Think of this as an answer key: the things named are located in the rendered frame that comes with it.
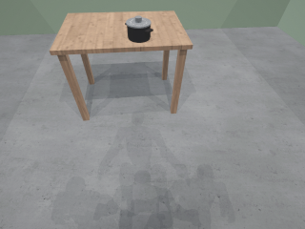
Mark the pot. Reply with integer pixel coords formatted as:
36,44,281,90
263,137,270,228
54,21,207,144
125,23,153,43

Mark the knob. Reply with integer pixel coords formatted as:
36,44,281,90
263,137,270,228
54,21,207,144
134,15,142,22

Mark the table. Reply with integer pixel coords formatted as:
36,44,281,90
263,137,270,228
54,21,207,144
49,10,193,121

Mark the lid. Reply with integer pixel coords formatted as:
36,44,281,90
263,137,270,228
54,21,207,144
126,17,152,29

